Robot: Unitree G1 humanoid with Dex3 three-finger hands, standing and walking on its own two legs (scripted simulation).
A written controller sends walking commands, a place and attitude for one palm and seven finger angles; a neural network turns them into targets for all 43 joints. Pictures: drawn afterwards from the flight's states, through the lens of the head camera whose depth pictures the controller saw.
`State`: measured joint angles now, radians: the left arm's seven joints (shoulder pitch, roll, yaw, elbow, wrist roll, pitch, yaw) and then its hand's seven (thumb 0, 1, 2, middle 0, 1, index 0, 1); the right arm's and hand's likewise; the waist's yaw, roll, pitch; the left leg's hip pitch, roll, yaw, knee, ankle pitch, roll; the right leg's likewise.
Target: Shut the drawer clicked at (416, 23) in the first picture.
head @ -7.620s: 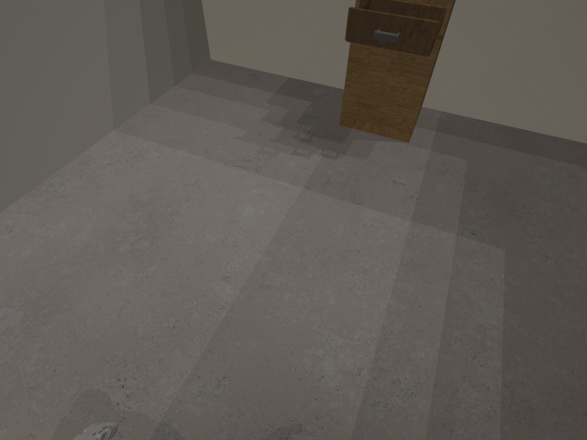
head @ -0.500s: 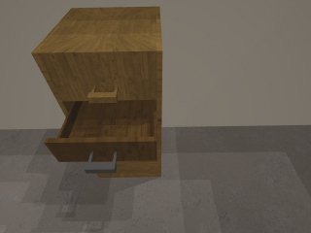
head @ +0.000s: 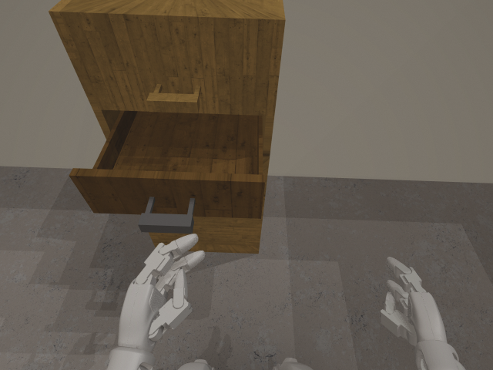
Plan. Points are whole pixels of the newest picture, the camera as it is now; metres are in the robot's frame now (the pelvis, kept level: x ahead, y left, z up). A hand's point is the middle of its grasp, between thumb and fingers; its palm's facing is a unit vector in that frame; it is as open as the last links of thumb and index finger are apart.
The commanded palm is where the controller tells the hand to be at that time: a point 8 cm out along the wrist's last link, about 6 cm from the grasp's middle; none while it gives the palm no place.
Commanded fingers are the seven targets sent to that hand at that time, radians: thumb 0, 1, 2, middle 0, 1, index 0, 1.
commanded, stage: raise the hand and make a fist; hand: left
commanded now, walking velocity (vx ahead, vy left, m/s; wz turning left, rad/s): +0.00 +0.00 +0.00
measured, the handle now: (169, 213) +0.42 +0.19 -0.04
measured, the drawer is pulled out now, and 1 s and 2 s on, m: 0.21 0.21 0.21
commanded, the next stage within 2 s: bring the fist close to the handle in 1.52 s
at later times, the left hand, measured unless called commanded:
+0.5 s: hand (164, 307) +0.21 +0.13 +0.03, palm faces +0.03 -1.00 +0.01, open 3.7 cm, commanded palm +0.17 +0.18 +0.03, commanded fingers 0.00 0.90 0.90 -1.10 -1.27 -1.10 -1.27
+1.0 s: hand (168, 297) +0.22 +0.13 +0.05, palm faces +0.02 -1.00 +0.00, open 3.2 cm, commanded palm +0.19 +0.19 +0.05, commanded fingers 0.00 0.90 0.90 -1.40 -1.60 -1.40 -1.60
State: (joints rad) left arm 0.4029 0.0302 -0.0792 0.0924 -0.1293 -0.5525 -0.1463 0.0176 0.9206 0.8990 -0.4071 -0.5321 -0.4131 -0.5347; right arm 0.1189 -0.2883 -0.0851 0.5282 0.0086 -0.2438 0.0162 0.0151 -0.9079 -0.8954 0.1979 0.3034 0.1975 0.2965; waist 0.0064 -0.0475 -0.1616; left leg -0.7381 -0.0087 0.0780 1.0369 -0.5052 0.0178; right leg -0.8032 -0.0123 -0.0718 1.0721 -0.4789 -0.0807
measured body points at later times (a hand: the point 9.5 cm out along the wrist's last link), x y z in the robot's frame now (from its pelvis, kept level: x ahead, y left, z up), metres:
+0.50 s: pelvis -0.01 +0.02 -0.02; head +0.05 +0.02 +0.43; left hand +0.20 +0.19 +0.03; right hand +0.14 -0.20 -0.11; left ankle +0.00 +0.11 -0.67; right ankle +0.03 -0.07 -0.67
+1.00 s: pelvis +0.01 +0.02 -0.01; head +0.07 +0.02 +0.44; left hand +0.21 +0.18 +0.06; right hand +0.22 -0.18 -0.07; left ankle +0.00 +0.11 -0.67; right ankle +0.03 -0.07 -0.67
